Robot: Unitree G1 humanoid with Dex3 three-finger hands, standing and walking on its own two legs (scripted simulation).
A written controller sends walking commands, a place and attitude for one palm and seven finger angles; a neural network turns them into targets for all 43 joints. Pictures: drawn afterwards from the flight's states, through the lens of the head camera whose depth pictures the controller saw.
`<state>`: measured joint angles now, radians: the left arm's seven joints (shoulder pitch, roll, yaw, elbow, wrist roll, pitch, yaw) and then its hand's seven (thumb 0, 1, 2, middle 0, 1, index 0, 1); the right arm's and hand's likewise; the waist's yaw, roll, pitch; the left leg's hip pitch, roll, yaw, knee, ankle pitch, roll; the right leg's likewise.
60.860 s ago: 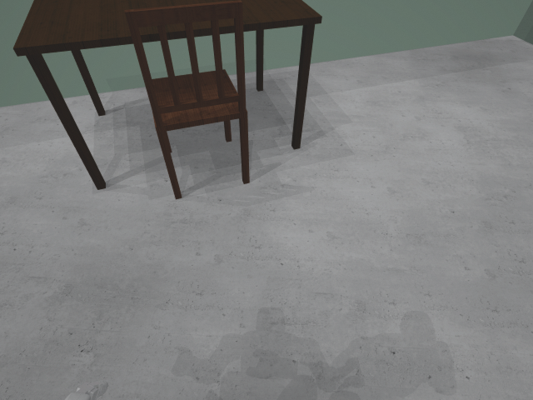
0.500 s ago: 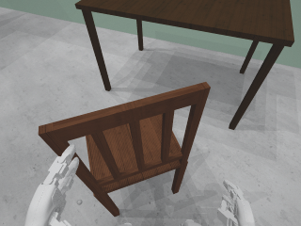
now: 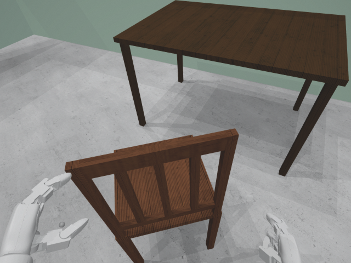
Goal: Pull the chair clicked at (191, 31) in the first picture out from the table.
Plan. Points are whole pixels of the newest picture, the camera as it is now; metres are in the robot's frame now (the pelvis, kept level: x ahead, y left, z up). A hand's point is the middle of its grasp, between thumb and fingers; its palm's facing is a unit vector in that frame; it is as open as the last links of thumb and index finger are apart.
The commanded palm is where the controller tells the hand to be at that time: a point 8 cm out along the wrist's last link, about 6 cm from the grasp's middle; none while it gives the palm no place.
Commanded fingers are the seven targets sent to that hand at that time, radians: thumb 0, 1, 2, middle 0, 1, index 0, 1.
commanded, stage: draw the hand back to the body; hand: left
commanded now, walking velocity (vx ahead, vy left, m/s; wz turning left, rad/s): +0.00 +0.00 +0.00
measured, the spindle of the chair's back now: (163, 191) +0.33 +0.08 -0.08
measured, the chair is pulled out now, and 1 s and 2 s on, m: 0.60 0.60 0.60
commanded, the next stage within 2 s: step back with the hand held close in 0.58 s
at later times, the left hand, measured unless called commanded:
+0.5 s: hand (31, 189) +0.19 +0.27 +0.16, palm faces +0.43 -0.80 -0.41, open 7.5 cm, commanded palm +0.15 +0.32 +0.19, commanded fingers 0.00 0.90 0.90 -0.20 -0.30 -0.20 -0.30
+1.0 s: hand (27, 186) +0.20 +0.28 +0.16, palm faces +0.31 -0.79 -0.52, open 7.4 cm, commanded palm +0.14 +0.33 +0.19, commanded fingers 0.00 0.90 0.90 -0.20 -0.30 -0.20 -0.30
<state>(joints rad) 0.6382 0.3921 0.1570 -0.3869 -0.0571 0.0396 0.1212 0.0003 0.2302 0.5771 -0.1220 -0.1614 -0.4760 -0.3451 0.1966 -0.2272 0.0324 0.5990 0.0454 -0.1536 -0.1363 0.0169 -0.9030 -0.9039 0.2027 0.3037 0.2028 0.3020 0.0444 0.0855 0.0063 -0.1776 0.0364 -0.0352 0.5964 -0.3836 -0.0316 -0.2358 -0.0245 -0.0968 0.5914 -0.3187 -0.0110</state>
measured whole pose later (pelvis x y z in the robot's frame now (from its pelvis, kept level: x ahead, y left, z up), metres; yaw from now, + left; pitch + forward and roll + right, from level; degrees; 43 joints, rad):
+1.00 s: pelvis -0.02 +0.04 +0.01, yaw -3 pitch +0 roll +0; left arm 0.57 0.39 0.40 -0.46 -0.04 -0.15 0.12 0.01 0.89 0.90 -0.21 -0.30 -0.21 -0.30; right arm 0.13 -0.23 -0.02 0.59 0.02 -0.05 -0.05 0.02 -0.90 -0.90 0.20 0.30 0.20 0.30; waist -0.01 0.04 0.07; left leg -0.19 0.00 0.03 0.47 -0.29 0.02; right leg -0.25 -0.05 -0.03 0.44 -0.18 0.04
